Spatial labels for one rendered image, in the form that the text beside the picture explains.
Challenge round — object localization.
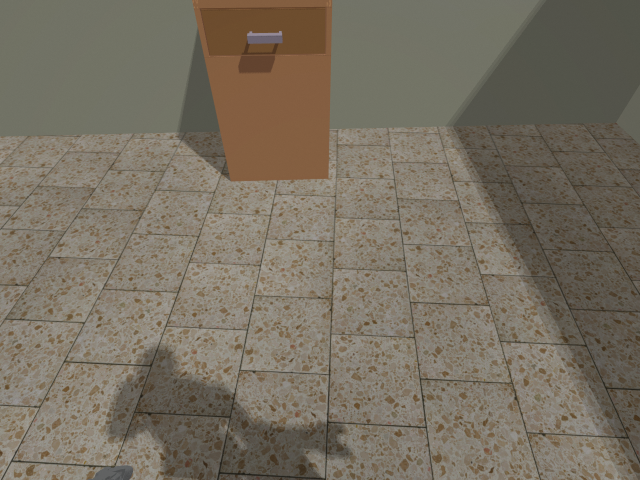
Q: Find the cabinet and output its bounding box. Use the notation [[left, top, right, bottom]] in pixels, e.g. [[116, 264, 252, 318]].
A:
[[192, 0, 332, 181]]

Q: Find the handle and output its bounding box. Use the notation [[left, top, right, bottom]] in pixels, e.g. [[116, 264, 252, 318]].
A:
[[247, 31, 283, 44]]

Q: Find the drawer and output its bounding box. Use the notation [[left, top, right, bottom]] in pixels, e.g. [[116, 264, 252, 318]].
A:
[[201, 7, 325, 55]]

